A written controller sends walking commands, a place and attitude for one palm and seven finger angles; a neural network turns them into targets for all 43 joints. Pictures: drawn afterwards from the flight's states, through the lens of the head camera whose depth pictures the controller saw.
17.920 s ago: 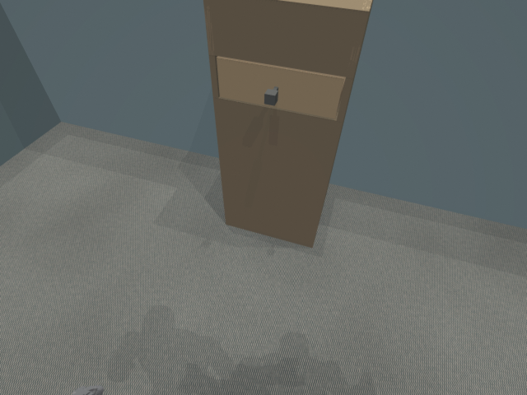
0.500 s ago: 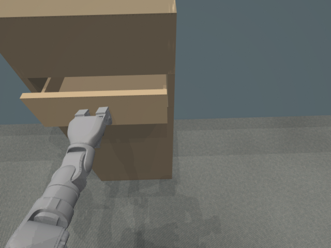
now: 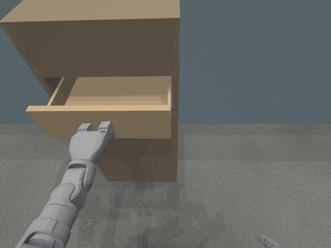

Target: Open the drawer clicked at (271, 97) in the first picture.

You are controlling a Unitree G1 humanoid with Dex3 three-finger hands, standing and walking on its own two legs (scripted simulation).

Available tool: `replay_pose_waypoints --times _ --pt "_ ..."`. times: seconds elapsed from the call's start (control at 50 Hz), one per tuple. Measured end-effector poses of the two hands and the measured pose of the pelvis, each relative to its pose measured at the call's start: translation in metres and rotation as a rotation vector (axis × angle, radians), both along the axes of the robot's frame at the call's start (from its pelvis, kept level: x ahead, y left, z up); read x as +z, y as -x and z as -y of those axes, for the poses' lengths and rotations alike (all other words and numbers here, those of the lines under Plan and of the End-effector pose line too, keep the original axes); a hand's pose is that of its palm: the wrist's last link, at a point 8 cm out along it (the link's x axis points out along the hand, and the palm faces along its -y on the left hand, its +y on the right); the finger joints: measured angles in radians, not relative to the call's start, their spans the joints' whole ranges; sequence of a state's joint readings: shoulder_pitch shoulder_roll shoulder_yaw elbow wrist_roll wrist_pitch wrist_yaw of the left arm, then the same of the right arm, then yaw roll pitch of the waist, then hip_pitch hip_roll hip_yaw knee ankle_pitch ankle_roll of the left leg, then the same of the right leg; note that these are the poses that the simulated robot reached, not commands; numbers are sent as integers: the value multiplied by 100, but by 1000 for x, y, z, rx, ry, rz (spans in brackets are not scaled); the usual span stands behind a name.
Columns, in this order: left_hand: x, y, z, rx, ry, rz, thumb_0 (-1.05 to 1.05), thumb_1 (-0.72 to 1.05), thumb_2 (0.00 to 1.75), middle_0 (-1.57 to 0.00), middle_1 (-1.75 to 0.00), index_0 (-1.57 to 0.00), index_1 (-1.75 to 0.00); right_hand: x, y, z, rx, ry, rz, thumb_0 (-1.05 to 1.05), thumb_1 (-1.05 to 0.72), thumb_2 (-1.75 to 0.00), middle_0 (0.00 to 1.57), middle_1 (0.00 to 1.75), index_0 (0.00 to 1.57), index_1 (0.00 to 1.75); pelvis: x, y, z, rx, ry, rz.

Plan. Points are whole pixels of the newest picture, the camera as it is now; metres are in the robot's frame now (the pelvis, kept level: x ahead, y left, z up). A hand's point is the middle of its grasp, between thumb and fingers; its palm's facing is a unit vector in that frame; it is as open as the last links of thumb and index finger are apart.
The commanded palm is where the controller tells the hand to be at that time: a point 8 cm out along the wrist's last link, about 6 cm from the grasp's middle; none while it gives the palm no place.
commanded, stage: pull the drawer open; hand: left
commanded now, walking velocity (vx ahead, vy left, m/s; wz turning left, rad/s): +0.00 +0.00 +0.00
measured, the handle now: (100, 136) +0.40 +0.20 +0.01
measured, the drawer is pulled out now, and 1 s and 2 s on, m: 0.13 0.25 0.30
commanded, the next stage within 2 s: open the thumb to release the handle in 1.56 s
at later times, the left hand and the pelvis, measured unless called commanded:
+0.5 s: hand (91, 177) +0.29 +0.21 -0.01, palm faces -0.01 -0.09 -1.00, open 6.5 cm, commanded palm +0.26 +0.22 +0.05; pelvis +0.00 +0.00 +0.00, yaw -1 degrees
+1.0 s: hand (86, 198) +0.24 +0.21 -0.01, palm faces -0.02 -0.11 -0.99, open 6.5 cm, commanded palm +0.20 +0.22 +0.05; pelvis +0.00 -0.01 +0.00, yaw -1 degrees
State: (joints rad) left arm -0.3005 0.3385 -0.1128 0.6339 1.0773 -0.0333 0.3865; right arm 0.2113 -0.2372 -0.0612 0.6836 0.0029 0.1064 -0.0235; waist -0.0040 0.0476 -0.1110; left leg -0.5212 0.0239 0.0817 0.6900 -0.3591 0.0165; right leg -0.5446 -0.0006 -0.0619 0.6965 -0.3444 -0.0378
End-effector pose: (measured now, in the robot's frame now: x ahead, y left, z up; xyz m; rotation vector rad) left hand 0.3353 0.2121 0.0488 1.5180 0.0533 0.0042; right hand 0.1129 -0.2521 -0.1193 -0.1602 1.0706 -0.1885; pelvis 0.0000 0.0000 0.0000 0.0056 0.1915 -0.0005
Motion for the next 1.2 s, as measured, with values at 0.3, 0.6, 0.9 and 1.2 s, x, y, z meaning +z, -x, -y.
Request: replay_pose_waypoints --times 0.3,0.6,0.9,1.2 --pt "-1 37 0 9 29 18 3 57 78 -41 -135 -37 -135 6 -10 2 8 1 55 1 -91 -90 20 30 20 30 1 -1 0 -15 -3 22" --pt "-1 78 1 34 33 21 3 58 77 -41 -135 -38 -135 16 -55 -16 99 -24 175 1 -91 -90 20 30 20 30 0 1 1 -4 -6 54" --pt "0 106 2 59 51 6 4 59 74 -41 -135 -38 -135 18 -65 -22 137 -42 203 1 -90 -90 20 30 20 30 -1 -1 6 -10 -9 62" --pt "0 143 2 62 59 10 4 59 75 -41 -135 -39 -135 18 -73 -16 150 -30 215 2 -91 -90 20 30 20 30 -4 -1 10 -17 -12 60"
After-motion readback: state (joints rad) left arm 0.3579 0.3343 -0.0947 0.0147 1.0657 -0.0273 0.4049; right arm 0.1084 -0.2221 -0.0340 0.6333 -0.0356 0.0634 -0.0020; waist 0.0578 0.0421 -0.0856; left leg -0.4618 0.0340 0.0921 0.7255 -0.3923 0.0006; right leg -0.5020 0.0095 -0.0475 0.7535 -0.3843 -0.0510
